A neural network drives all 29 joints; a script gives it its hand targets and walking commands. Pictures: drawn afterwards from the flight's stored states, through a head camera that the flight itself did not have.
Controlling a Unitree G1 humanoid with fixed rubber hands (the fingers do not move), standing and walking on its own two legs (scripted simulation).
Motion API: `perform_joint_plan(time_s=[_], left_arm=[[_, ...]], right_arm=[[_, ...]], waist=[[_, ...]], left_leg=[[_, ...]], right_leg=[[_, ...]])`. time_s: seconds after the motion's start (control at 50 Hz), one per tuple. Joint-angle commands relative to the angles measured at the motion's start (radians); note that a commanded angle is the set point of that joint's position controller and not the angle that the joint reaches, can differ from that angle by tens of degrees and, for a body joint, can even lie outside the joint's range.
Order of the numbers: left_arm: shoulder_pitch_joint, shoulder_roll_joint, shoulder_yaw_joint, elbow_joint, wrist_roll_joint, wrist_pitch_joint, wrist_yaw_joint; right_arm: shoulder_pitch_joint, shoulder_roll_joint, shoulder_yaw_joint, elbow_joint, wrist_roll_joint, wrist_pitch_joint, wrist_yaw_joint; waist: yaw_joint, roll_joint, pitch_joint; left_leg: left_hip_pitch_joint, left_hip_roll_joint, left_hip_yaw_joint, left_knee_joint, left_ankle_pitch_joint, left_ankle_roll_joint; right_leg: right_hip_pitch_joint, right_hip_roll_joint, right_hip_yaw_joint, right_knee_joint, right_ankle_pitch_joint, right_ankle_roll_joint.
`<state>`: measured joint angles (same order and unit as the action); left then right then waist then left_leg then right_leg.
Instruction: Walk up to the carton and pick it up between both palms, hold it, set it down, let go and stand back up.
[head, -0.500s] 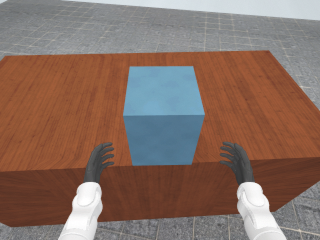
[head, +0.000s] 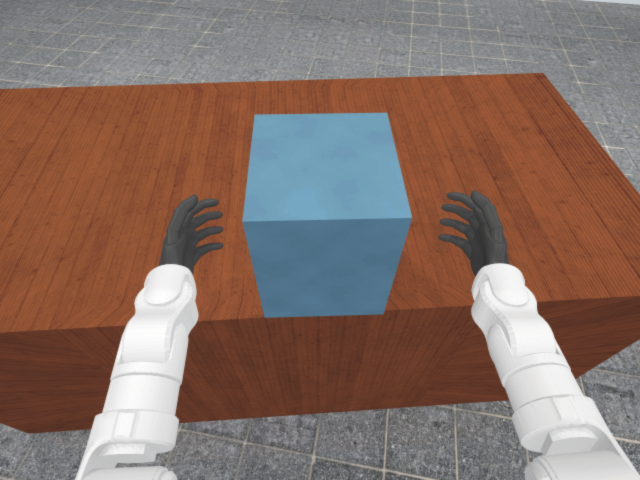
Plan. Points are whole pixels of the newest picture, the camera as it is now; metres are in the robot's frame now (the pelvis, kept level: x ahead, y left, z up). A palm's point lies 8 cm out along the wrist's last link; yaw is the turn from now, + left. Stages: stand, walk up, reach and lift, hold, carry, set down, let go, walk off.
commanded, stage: reach and lift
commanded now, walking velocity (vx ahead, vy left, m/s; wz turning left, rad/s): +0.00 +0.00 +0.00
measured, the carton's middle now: (322, 220) +0.47 +0.04 +0.00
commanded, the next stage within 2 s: none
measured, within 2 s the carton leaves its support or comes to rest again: neither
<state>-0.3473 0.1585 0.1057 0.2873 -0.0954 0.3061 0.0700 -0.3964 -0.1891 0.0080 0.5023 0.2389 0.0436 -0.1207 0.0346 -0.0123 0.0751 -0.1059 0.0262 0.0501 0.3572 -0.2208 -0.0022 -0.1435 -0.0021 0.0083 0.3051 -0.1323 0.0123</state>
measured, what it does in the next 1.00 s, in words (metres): stands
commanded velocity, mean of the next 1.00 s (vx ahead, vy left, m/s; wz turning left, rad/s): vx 0.00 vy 0.00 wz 0.00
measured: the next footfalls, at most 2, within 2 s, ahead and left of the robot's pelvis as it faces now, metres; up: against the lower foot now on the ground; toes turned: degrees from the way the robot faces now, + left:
none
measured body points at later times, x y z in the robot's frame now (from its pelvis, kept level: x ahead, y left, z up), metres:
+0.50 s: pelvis +0.00 -0.01 +0.00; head +0.04 +0.00 +0.45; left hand +0.42 +0.21 +0.13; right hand +0.44 -0.17 +0.13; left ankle -0.02 +0.11 -0.75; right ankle +0.02 -0.13 -0.75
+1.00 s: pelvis +0.00 -0.01 +0.00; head +0.04 +0.01 +0.45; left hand +0.46 +0.21 +0.15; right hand +0.49 -0.15 +0.17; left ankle -0.02 +0.11 -0.75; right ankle +0.02 -0.13 -0.75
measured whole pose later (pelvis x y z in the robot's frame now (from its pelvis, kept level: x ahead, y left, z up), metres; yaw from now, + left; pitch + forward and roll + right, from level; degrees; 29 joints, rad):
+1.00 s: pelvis +0.00 -0.01 +0.00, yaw +2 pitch +9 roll -1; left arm -1.07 0.30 0.05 1.08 -0.18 0.21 0.08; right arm -1.12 -0.26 0.00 1.15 0.32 0.18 -0.13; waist 0.01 -0.01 -0.10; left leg -0.36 0.04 0.01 0.40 -0.21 -0.02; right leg -0.35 0.01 -0.03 0.30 -0.11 0.00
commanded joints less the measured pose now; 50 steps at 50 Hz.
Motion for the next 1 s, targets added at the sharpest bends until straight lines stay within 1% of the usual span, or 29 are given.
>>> perform_joint_plan(time_s=[0.0, 0.1, 0.24, 0.34, 0.46, 0.58, 0.72, 0.78, 0.84, 0.9, 0.98], left_arm=[[-0.403, 0.104, 0.036, -0.158, -0.007, -0.004, 0.0], [-0.49, 0.134, 0.057, -0.133, -0.009, 0.03, -0.005], [-0.618, 0.179, 0.074, -0.067, -0.017, 0.07, -0.013], [-0.716, 0.208, 0.069, 0.014, -0.028, 0.078, -0.011], [-0.854, 0.245, 0.052, 0.126, -0.048, 0.064, -0.003], [-0.989, 0.271, 0.025, 0.248, -0.073, 0.037, 0.009], [-1.132, 0.282, -0.02, 0.436, -0.105, -0.005, 0.021], [-1.17, 0.283, -0.035, 0.518, -0.111, -0.034, 0.024], [-1.177, 0.275, -0.044, 0.589, -0.108, -0.07, 0.022], [-1.14, 0.263, -0.039, 0.665, -0.089, -0.117, 0.012], [-1.077, 0.248, -0.018, 0.736, -0.052, -0.208, -0.006]], right_arm=[[-0.385, -0.126, -0.035, -0.148, 0.016, -0.002, -0.008], [-0.48, -0.149, -0.032, -0.119, 0.037, 0.033, -0.02], [-0.616, -0.172, -0.019, -0.066, 0.067, 0.087, -0.026], [-0.715, -0.188, -0.015, -0.005, 0.084, 0.118, -0.022], [-0.842, -0.207, -0.018, 0.09, 0.096, 0.143, -0.016], [-0.97, -0.225, -0.025, 0.195, 0.098, 0.156, -0.014], [-1.104, -0.239, -0.036, 0.35, 0.089, 0.162, -0.012], [-1.135, -0.235, -0.036, 0.415, 0.085, 0.156, -0.011], [-1.137, -0.224, -0.032, 0.47, 0.082, 0.141, -0.011], [-1.097, -0.202, -0.023, 0.53, 0.077, 0.114, -0.011], [-1.028, -0.169, -0.021, 0.563, 0.061, 0.05, -0.011]], waist=[[-0.007, 0.037, -0.433], [-0.011, 0.03, -0.497], [-0.011, 0.016, -0.549], [-0.008, 0.017, -0.585], [-0.006, 0.026, -0.642], [-0.008, 0.032, -0.702], [-0.018, 0.038, -0.728], [-0.021, 0.04, -0.739], [-0.024, 0.046, -0.745], [-0.024, 0.043, -0.728], [-0.016, 0.04, -0.71]], left_leg=[[0.018, -0.029, 0.01, -0.022, 0.342, -0.036], [0.014, -0.035, 0.013, -0.009, 0.377, -0.036], [-0.014, -0.041, 0.017, -0.007, 0.377, -0.029], [-0.033, -0.041, 0.015, -0.003, 0.372, -0.028], [-0.057, -0.04, 0.01, 0.005, 0.365, -0.03], [-0.073, -0.037, 0.002, 0.017, 0.368, -0.04], [-0.089, -0.031, -0.011, 0.03, 0.364, -0.055], [-0.096, -0.029, -0.016, 0.036, 0.375, -0.061], [-0.099, -0.028, -0.021, 0.047, 0.408, -0.07], [-0.117, -0.029, -0.021, 0.054, 0.439, -0.075], [-0.162, -0.033, -0.016, 0.053, 0.458, -0.077]], right_leg=[[0.195, 0.051, 0.002, 0.01, 0.205, -0.02], [0.214, 0.054, -0.001, 0.019, 0.268, -0.01], [0.237, 0.053, -0.003, 0.027, 0.321, 0.002], [0.233, 0.052, -0.005, 0.032, 0.332, 0.004], [0.217, 0.049, -0.007, 0.037, 0.338, 0.004], [0.194, 0.048, -0.015, 0.043, 0.347, 0.002], [0.148, 0.046, -0.026, 0.042, 0.34, -0.004], [0.139, 0.044, -0.028, 0.044, 0.35, -0.006], [0.136, 0.044, -0.031, 0.049, 0.374, -0.009], [0.152, 0.04, -0.029, 0.055, 0.404, -0.009], [0.185, 0.035, -0.025, 0.069, 0.416, -0.009]])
